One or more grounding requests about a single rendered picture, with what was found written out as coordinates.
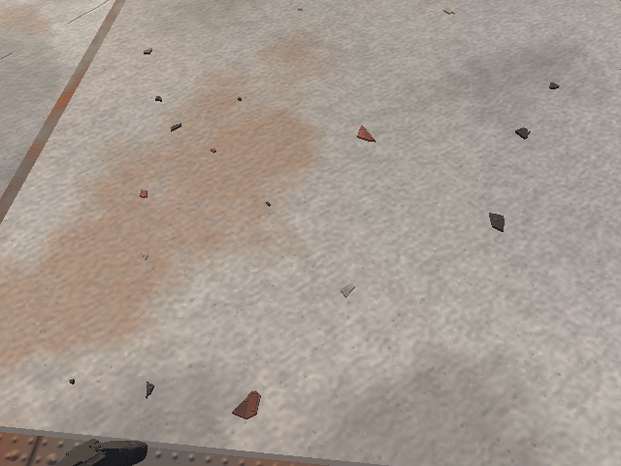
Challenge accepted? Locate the left robot hand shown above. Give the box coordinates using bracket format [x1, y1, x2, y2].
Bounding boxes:
[53, 439, 147, 466]

